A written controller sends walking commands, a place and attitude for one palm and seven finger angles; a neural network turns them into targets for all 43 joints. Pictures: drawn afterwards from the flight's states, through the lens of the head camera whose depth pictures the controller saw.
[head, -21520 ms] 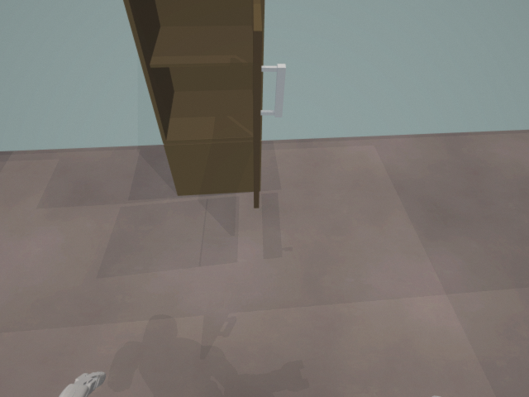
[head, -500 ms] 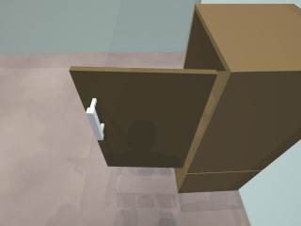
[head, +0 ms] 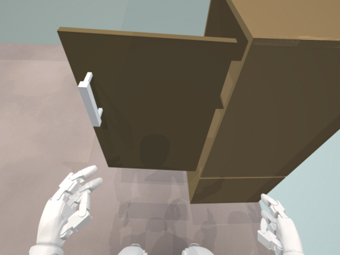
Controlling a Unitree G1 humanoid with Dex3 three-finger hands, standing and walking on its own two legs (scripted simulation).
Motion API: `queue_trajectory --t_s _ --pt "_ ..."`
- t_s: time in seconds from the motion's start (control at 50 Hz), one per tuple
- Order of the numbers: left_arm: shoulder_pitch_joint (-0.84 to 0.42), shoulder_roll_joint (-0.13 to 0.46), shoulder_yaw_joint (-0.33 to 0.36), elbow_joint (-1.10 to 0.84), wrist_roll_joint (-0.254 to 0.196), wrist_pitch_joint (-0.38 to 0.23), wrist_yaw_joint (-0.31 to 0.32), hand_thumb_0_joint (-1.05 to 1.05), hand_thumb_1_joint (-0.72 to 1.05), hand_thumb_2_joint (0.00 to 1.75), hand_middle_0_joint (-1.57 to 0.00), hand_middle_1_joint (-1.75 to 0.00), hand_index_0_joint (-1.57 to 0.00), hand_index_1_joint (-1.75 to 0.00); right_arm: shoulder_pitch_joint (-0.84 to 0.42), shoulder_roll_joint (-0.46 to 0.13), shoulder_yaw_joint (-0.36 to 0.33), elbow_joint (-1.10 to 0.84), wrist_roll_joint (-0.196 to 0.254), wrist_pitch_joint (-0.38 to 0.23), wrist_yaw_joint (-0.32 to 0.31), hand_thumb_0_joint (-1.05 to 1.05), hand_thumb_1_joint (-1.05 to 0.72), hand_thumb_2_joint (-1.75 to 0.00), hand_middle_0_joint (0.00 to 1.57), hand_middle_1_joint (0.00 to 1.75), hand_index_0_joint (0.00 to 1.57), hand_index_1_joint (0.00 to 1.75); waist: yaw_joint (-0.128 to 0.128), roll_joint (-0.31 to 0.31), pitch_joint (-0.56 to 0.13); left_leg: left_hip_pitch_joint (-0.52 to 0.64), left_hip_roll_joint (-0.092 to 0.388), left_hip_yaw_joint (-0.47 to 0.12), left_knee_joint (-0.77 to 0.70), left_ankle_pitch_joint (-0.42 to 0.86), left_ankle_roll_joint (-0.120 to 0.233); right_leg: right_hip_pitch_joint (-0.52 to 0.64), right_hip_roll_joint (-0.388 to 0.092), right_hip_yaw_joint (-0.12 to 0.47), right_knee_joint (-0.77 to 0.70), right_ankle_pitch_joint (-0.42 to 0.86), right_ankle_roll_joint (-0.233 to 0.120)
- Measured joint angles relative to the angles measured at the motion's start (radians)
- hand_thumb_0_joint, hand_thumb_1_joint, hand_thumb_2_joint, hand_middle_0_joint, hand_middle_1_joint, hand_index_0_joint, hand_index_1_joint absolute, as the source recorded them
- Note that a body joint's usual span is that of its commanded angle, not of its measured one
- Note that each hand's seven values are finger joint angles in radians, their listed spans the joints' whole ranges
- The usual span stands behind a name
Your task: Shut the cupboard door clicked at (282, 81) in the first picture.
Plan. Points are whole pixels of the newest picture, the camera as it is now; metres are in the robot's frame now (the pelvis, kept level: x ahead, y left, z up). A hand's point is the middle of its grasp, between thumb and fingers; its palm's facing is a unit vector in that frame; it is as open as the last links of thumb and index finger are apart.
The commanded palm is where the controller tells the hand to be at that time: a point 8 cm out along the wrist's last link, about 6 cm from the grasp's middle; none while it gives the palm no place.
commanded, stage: raise the hand and make a fist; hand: left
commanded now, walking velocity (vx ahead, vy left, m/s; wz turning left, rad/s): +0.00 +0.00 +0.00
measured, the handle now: (93, 100) +0.47 +0.23 +0.09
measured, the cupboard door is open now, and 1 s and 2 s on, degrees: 86 86 86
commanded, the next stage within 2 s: bring the fist close to the handle in 1.54 s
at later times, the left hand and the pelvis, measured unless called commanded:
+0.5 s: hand (68, 193) +0.23 +0.22 +0.05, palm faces +0.13 -0.99 -0.04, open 4.0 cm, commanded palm +0.19 +0.26 +0.05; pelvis +0.02 +0.02 -0.01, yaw +0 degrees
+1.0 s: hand (61, 189) +0.24 +0.23 +0.07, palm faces -0.01 -1.00 -0.03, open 3.1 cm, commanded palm +0.21 +0.29 +0.08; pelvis +0.02 +0.05 +0.00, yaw +1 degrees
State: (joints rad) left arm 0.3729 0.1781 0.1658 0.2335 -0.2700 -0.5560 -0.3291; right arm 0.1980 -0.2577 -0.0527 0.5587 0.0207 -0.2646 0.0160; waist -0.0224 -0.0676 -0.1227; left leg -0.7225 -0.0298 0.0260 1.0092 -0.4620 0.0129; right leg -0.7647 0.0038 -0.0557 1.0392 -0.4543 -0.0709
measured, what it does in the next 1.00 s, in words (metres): shifts its weight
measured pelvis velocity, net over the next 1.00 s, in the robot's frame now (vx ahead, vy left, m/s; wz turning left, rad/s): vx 0.02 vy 0.05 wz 0.02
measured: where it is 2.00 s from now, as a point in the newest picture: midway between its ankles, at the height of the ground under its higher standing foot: outside the picture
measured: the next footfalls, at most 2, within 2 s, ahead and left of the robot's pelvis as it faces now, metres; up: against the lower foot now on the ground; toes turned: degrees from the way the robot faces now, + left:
none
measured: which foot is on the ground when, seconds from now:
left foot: down 0.00-1.00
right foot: down 0.00-1.00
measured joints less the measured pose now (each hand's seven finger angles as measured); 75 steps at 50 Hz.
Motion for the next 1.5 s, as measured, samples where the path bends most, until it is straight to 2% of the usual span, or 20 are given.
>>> queue_trajectory --t_s 0.08,0.16,0.2,0.24,0.28,0.34,0.38,0.42,0.46,0.52,0.56,0.6,0.68,0.74,0.86,1.04,1.2,1.3,1.36,1.5 --pt "0.111 0.023 0.012 -0.051 0.004 0.053 0.04 0.01 0.9 0.89 -0.45 -0.57 -0.45 -0.57 -0.025 -0.037 -0.016 -0.073 0.002 -0.001 -0.02 0.01 -0.9 -0.9 0.2 0.3 0.2 0.3 0.041 0.018 0.006 -0.115 0.006 -0.037 0.122 -0.04 -0.014 -0.091 0.002 -0.041 0.09 -0.034 -0.009" --pt "0.144 0.045 0.018 -0.215 -0.02 -0.018 0.099 0.02 0.9 0.9 -0.52 -0.65 -0.52 -0.65 -0.047 -0.033 0.005 -0.06 0.0 -0.021 -0.048 0.01 -0.9 -0.9 0.2 0.3 0.2 0.29 0.078 0.047 0.001 -0.187 0.011 -0.075 0.204 -0.069 -0.017 -0.139 0.006 -0.081 0.14 -0.056 -0.017" --pt "0.107 0.046 -0.003 -0.283 -0.039 -0.053 0.083 0.02 0.9 0.9 -0.55 -0.69 -0.55 -0.69 -0.057 -0.023 0.031 -0.044 0.002 -0.027 -0.059 0.01 -0.9 -0.9 0.2 0.3 0.2 0.29 0.084 0.07 0.002 -0.207 0.013 -0.092 0.231 -0.078 -0.017 -0.147 0.008 -0.098 0.152 -0.061 -0.019" --pt "0.04 0.052 -0.032 -0.312 -0.042 -0.04 0.044 0.02 0.9 0.9 -0.59 -0.73 -0.59 -0.73 -0.061 -0.005 0.06 -0.034 0.008 -0.023 -0.069 0.01 -0.9 -0.9 0.2 0.3 0.2 0.3 0.079 0.09 0.004 -0.216 0.014 -0.099 0.243 -0.082 -0.018 -0.151 0.009 -0.105 0.155 -0.063 -0.017" --pt "-0.028 0.065 -0.054 -0.298 -0.031 0.037 0.001 0.02 0.9 0.9 -0.62 -0.77 -0.63 -0.77 -0.055 0.022 0.085 -0.033 0.019 -0.002 -0.075 0.01 -0.9 -0.9 0.2 0.3 0.2 0.3 0.068 0.1 0.007 -0.213 0.017 -0.092 0.235 -0.08 -0.017 -0.152 0.012 -0.097 0.148 -0.058 -0.012" --pt "-0.084 0.083 -0.064 -0.25 -0.021 0.234 -0.028 0.01 0.9 0.9 -0.68 -0.83 -0.68 -0.83 -0.017 0.058 0.107 -0.052 0.033 0.048 -0.079 0.02 -0.9 -0.89 0.21 0.3 0.21 0.3 0.041 0.105 0.017 -0.178 0.019 -0.067 0.189 -0.068 -0.013 -0.13 0.014 -0.071 0.114 -0.043 -0.004" --pt "-0.069 0.079 -0.045 -0.246 -0.029 0.339 0.0 0.01 0.89 0.9 -0.72 -0.87 -0.72 -0.87 0.02 0.072 0.109 -0.064 0.034 0.075 -0.078 0.02 -0.9 -0.89 0.21 0.3 0.21 0.3 0.022 0.104 0.02 -0.143 0.019 -0.048 0.145 -0.059 -0.006 -0.104 0.015 -0.05 0.08 -0.033 0.004" --pt "-0.025 0.062 -0.011 -0.269 -0.042 0.371 0.058 0.02 0.89 0.9 -0.76 -0.91 -0.76 -0.91 0.059 0.076 0.1 -0.065 0.029 0.088 -0.077 0.02 -0.9 -0.89 0.21 0.3 0.21 0.3 0.013 0.101 0.018 -0.109 0.02 -0.032 0.106 -0.053 0.001 -0.077 0.018 -0.033 0.046 -0.024 0.011" --pt "0.024 0.045 0.024 -0.303 -0.048 0.335 0.115 0.02 0.89 0.9 -0.79 -0.95 -0.79 -0.95 0.096 0.072 0.084 -0.054 0.022 0.088 -0.075 0.02 -0.9 -0.89 0.21 0.3 0.21 0.3 0.015 0.096 0.011 -0.085 0.02 -0.023 0.079 -0.051 0.007 -0.057 0.019 -0.023 0.021 -0.019 0.017" --pt "0.073 0.04 0.055 -0.342 -0.036 0.224 0.155 0.02 0.9 0.9 -0.85 -1.01 -0.84 -1.01 0.129 0.048 0.063 -0.032 0.009 0.078 -0.066 0.02 -0.9 -0.89 0.21 0.3 0.21 0.3 0.023 0.092 -0.004 -0.086 0.012 -0.024 0.074 -0.055 0.016 -0.053 0.012 -0.023 0.013 -0.024 0.025" --pt "0.085 0.044 0.048 -0.351 -0.032 0.161 0.142 0.02 0.9 0.9 -0.88 -1.05 -0.88 -1.05 0.13 0.022 0.054 -0.021 0.005 0.07 -0.062 0.02 -0.9 -0.9 0.21 0.3 0.21 0.3 0.026 0.098 -0.006 -0.101 0.005 -0.031 0.092 -0.063 0.024 -0.061 0.006 -0.03 0.023 -0.032 0.03" --pt "0.083 0.043 0.019 -0.346 -0.034 0.135 0.106 0.01 0.9 0.9 -0.92 -1.09 -0.92 -1.09 0.118 -0.002 0.049 -0.017 0.007 0.065 -0.062 0.02 -0.9 -0.9 0.21 0.3 0.2 0.3 0.028 0.106 0.0 -0.115 0.0 -0.035 0.111 -0.071 0.031 -0.069 0.0 -0.035 0.034 -0.038 0.037" --pt "0.068 0.048 -0.048 -0.332 -0.022 0.186 0.048 0.01 0.9 0.9 -0.99 -1.17 -0.99 -1.17 0.081 -0.017 0.045 -0.037 0.017 0.06 -0.075 0.02 -0.9 -0.9 0.21 0.3 0.2 0.3 0.029 0.106 0.011 -0.121 -0.003 -0.029 0.121 -0.075 0.044 -0.071 -0.003 -0.03 0.036 -0.037 0.049" --pt "0.063 0.065 -0.058 -0.359 -0.009 0.227 0.073 0.02 0.9 0.9 -1.05 -1.23 -1.05 -1.23 0.06 -0.003 0.049 -0.065 0.016 0.063 -0.082 0.02 -0.9 -0.9 0.2 0.3 0.2 0.3 0.029 0.096 0.014 -0.1 -0.003 -0.023 0.105 -0.071 0.048 -0.051 -0.003 -0.022 0.019 -0.03 0.054" --pt "0.055 0.061 -0.005 -0.43 -0.019 0.22 0.154 0.02 0.89 0.9 -1.16 -1.35 -1.16 -1.35 0.048 0.028 0.074 -0.109 0.013 0.083 -0.065 0.02 -0.9 -0.9 0.2 0.3 0.2 0.3 0.04 0.099 -0.004 -0.041 -0.006 -0.027 0.059 -0.059 0.053 0.013 -0.003 -0.024 -0.037 -0.013 0.062" --pt "0.014 0.076 -0.05 -0.359 0.01 0.337 0.098 0.01 0.9 0.9 -1.27 -1.47 -1.27 -1.46 0.054 0.031 0.115 -0.124 0.017 0.105 -0.063 0.01 -0.9 -0.89 0.21 0.3 0.21 0.3 0.042 0.105 0.014 0.005 -0.011 -0.033 0.019 -0.039 0.057 0.065 -0.006 -0.029 -0.083 0.007 0.066" --pt "-0.019 0.089 0.022 -0.392 -0.024 0.267 0.133 0.02 0.9 0.9 -1.29 -1.5 -1.29 -1.49 0.089 0.019 0.109 -0.078 0.015 0.096 -0.06 0.01 -0.9 -0.89 0.21 0.3 0.21 0.3 0.038 0.112 0.015 0.047 -0.007 -0.039 -0.012 -0.027 0.049 0.109 -0.001 -0.033 -0.115 0.019 0.06" --pt "-0.035 0.075 -0.002 -0.315 -0.027 0.334 0.078 0.01 0.9 0.9 -1.3 -1.5 -1.3 -1.5 0.097 0.0 0.102 -0.07 0.025 0.1 -0.062 0.02 -0.9 -0.89 0.21 0.3 0.21 0.3 0.026 0.12 0.017 0.055 -0.007 -0.034 -0.029 -0.015 0.047 0.11 -0.002 -0.028 -0.122 0.026 0.056" --pt "-0.016 0.074 -0.019 -0.3 -0.021 0.359 0.076 0.01 0.9 0.9 -1.3 -1.5 -1.3 -1.5 0.1 -0.002 0.097 -0.074 0.022 0.097 -0.068 0.02 -0.9 -0.89 0.21 0.3 0.21 0.3 0.022 0.109 0.024 0.062 -0.005 -0.028 -0.039 -0.009 0.043 0.11 0.0 -0.022 -0.122 0.029 0.052" --pt "-0.007 0.075 0.013 -0.354 -0.028 0.242 0.133 0.02 0.89 0.9 -1.3 -1.5 -1.3 -1.5 0.093 -0.001 0.089 -0.062 0.012 0.077 -0.067 0.02 -0.9 -0.9 0.21 0.3 0.2 0.3 0.028 0.093 0.025 0.051 0.003 -0.038 -0.021 -0.015 0.028 0.1 0.008 -0.033 -0.103 0.02 0.036"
